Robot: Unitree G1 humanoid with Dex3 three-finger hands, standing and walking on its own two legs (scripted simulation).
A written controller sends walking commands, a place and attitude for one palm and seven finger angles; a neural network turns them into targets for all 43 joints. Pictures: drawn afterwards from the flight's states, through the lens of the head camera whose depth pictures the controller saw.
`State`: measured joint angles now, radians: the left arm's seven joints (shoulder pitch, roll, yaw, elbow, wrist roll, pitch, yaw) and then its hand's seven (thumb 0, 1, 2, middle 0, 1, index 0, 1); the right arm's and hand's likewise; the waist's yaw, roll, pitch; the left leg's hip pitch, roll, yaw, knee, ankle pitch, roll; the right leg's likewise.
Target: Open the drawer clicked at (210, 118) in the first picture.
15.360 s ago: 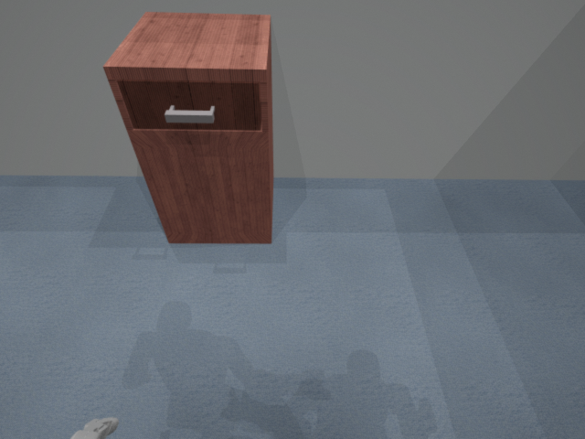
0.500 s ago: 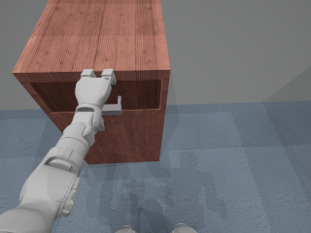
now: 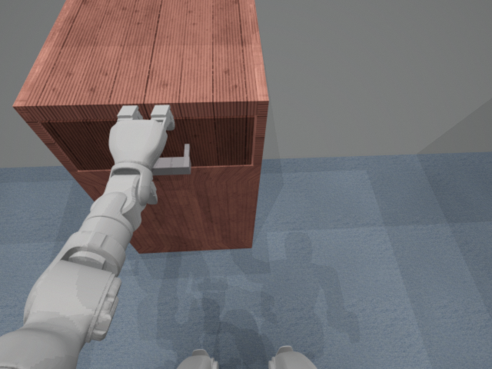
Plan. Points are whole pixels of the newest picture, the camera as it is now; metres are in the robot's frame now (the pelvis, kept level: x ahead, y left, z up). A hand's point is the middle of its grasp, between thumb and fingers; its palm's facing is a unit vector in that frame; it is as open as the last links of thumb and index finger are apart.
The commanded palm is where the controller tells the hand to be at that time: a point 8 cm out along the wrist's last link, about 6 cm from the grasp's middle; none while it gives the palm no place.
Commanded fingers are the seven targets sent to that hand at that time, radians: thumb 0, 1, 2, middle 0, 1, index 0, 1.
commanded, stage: move the hooked fingers above the handle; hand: left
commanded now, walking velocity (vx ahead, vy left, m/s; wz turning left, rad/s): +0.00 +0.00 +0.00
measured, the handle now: (157, 157) +0.53 +0.16 -0.05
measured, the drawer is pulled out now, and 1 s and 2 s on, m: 0.00 0.00 0.00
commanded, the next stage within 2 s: lower the fingers behind the handle in 0.80 s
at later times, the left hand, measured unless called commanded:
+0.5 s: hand (143, 165) +0.47 +0.17 +0.01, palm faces +0.05 -0.05 -1.00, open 13.8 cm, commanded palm +0.45 +0.18 +0.07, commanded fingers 0.00 -0.50 0.30 -0.30 -1.20 -0.30 -1.20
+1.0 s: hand (145, 162) +0.48 +0.17 +0.01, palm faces +0.04 -0.02 -1.00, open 13.8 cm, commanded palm +0.45 +0.17 +0.06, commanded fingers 0.00 -0.50 0.30 -0.30 -1.20 -0.30 -1.20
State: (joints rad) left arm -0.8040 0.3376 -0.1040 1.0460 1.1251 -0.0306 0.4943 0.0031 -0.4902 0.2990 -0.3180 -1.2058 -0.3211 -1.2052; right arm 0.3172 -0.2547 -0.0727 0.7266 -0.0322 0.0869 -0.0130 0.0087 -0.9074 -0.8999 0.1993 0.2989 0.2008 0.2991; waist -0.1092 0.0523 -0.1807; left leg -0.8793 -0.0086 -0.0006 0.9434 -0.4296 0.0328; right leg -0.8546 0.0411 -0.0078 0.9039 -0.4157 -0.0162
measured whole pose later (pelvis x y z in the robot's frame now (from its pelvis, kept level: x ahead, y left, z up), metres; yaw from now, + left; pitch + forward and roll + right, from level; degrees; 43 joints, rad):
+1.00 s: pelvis +0.01 +0.00 +0.00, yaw -2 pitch +21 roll -1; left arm -0.74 0.33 -0.06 1.04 1.15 0.02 0.51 0.01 -0.49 0.30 -0.32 -1.20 -0.32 -1.20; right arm 0.33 -0.24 -0.07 0.69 -0.04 0.12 -0.01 0.01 -0.91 -0.90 0.20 0.30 0.20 0.30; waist -0.10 0.06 -0.18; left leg -0.85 0.00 0.03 0.92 -0.44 0.04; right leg -0.84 0.05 0.03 0.88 -0.41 -0.01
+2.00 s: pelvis -0.01 +0.00 -0.03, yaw -1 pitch +27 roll -2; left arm -0.79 0.37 -0.05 1.11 1.16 0.01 0.54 0.00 -0.49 0.30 -0.31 -1.20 -0.32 -1.20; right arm 0.32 -0.23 -0.06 0.73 -0.06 0.08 -0.01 0.01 -0.91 -0.90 0.20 0.30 0.20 0.30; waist -0.13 0.06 -0.20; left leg -1.10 0.00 0.01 1.12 -0.49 0.04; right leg -1.08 0.05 0.00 1.08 -0.47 -0.01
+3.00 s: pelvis +0.00 +0.00 -0.04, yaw -1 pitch +27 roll -2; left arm -0.83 0.36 -0.09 1.15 1.13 0.05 0.51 0.00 0.16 0.58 -0.35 -1.27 -0.37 -1.27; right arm 0.32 -0.23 -0.05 0.72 -0.05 0.08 -0.01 0.01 -0.91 -0.90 0.20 0.30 0.20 0.30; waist -0.14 0.06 -0.20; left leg -1.11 0.00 0.00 1.14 -0.50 0.04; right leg -1.08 0.05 -0.01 1.09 -0.48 -0.01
